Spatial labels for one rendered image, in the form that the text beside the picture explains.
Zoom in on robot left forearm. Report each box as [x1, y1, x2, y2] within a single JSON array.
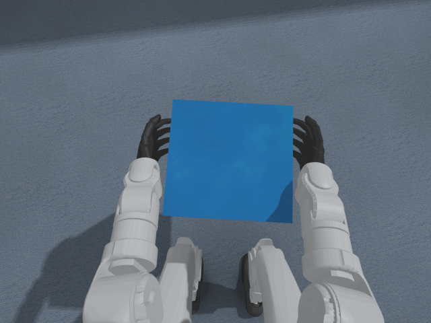
[[83, 157, 163, 323]]

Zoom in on robot right upper arm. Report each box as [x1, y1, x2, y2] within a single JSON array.
[[297, 281, 384, 323]]

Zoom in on robot left hand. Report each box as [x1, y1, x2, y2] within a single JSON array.
[[137, 114, 171, 162]]

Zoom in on left robot thigh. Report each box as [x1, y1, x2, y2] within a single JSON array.
[[158, 244, 202, 323]]

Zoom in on robot right forearm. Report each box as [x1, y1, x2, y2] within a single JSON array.
[[294, 162, 385, 322]]

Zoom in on carton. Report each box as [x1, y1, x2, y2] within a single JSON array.
[[162, 100, 293, 223]]

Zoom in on right robot foot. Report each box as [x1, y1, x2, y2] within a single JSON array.
[[242, 253, 263, 317]]

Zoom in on robot right hand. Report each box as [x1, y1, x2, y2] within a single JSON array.
[[293, 116, 325, 171]]

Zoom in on robot left upper arm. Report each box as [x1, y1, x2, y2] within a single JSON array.
[[84, 271, 164, 323]]

